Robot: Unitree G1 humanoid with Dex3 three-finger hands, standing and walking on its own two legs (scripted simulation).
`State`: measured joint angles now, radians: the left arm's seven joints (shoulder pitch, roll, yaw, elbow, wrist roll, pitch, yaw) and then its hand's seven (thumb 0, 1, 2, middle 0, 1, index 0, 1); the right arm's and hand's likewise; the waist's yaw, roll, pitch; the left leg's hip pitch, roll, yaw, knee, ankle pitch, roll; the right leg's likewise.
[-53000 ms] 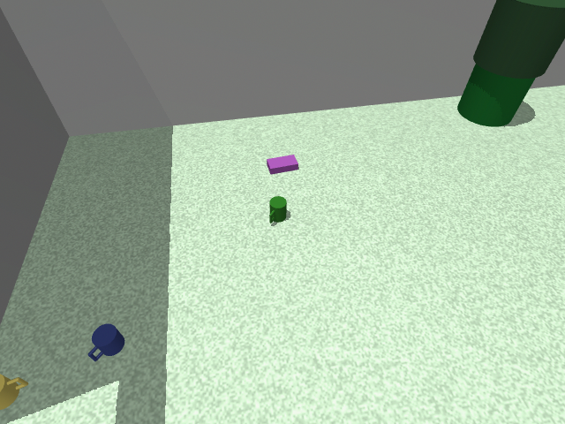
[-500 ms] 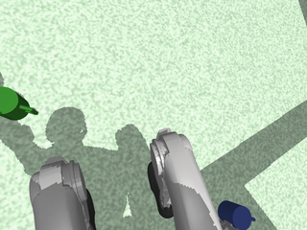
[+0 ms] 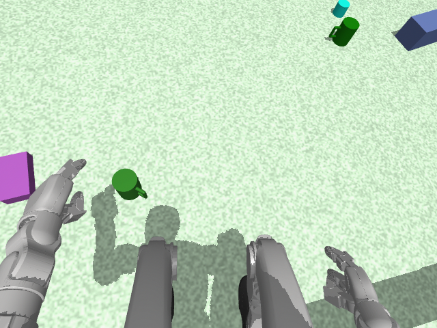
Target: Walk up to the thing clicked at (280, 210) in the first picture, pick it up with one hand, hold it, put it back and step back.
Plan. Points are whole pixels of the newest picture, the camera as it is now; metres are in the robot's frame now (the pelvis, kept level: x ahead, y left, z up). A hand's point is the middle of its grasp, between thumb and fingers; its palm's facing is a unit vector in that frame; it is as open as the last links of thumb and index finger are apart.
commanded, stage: home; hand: left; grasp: from above
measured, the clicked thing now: (131, 187) +0.51 +0.25 -0.47
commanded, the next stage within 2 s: none
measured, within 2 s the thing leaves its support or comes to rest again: neither
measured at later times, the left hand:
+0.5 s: hand (67, 250) +0.25 +0.18 +0.10, palm faces +0.09 -0.97 -0.24, open 7.4 cm
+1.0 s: hand (41, 284) +0.22 +0.18 +0.15, palm faces +0.12 -0.97 -0.20, open 7.4 cm
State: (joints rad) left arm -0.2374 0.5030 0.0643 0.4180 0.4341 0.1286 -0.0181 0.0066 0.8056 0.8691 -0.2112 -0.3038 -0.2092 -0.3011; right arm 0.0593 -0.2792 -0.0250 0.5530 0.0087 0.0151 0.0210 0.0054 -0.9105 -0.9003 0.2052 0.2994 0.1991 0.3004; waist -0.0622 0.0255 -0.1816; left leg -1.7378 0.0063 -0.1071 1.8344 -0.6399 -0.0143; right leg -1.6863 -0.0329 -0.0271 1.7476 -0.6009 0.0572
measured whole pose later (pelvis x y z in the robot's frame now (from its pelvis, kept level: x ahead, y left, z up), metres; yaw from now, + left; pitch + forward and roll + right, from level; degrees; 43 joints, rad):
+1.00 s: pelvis +0.07 -0.01 +0.20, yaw +4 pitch +10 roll -3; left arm 0.49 0.22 0.04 -0.13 -0.05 0.47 0.02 0.01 0.90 0.90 -0.20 -0.30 -0.20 -0.29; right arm 0.25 -0.21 0.03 0.53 0.00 -0.26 -0.18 0.01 -0.90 -0.90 0.21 0.30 0.20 0.30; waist -0.03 0.04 -0.15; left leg -0.70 0.04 -0.08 1.01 -0.49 -0.03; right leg -0.66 -0.03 -0.05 0.94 -0.45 0.03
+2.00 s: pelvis +0.08 -0.01 +0.20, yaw +3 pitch +10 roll -3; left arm 0.49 0.22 0.03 -0.13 -0.05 0.46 0.02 0.01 0.90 0.90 -0.20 -0.30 -0.20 -0.29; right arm 0.28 -0.21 0.03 0.55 0.00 -0.25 -0.18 0.01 -0.90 -0.90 0.21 0.30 0.20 0.30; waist -0.04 0.05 -0.15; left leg -0.69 0.04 -0.07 1.02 -0.50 -0.03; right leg -0.66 -0.02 -0.05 0.95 -0.47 0.03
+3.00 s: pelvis +0.07 -0.01 +0.22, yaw +3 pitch +2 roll +0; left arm 0.23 0.29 0.03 0.53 0.05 0.10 0.03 0.01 0.90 0.90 -0.21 -0.30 -0.21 -0.30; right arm 0.17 -0.28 -0.02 0.80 -0.07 -0.06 -0.02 0.01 -0.90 -0.90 0.21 0.30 0.21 0.30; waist 0.02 -0.01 0.03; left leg -0.46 0.00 -0.03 0.85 -0.42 -0.02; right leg -0.47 -0.06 0.00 0.85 -0.42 0.03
